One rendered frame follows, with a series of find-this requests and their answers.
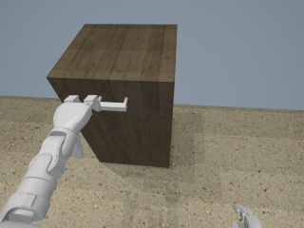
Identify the robot right hand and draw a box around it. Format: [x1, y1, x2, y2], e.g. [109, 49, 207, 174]
[228, 203, 263, 228]

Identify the drawer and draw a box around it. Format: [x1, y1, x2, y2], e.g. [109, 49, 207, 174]
[53, 79, 169, 114]

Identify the cabinet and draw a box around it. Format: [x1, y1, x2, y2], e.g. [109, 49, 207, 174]
[46, 24, 178, 168]

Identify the robot left hand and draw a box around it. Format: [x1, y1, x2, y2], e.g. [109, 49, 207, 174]
[53, 95, 102, 160]

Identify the handle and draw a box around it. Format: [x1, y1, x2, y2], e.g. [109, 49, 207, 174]
[98, 96, 128, 112]

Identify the left robot forearm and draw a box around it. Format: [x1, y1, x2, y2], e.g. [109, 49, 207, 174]
[0, 127, 78, 223]

